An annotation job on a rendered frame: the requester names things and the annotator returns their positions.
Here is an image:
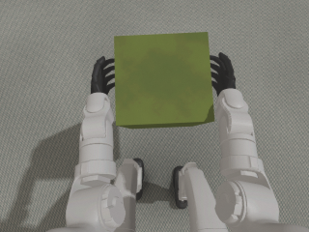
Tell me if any robot right shin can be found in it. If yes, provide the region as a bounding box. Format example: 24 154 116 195
178 162 204 201

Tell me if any left robot thigh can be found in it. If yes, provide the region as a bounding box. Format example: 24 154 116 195
113 163 142 232

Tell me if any robot left forearm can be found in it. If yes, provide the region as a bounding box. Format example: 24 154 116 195
66 92 117 223

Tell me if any robot left upper arm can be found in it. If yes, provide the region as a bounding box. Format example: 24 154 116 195
45 184 126 232

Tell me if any carton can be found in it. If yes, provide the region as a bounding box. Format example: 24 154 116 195
114 32 215 130

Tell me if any robot right upper arm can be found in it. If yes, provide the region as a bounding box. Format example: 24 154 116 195
214 179 309 232

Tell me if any robot right hand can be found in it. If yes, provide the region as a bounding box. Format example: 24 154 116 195
210 52 237 96

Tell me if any robot left hand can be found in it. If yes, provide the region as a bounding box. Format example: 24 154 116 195
91 56 115 96

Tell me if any robot right forearm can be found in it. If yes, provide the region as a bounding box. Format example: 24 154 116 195
214 88 279 211

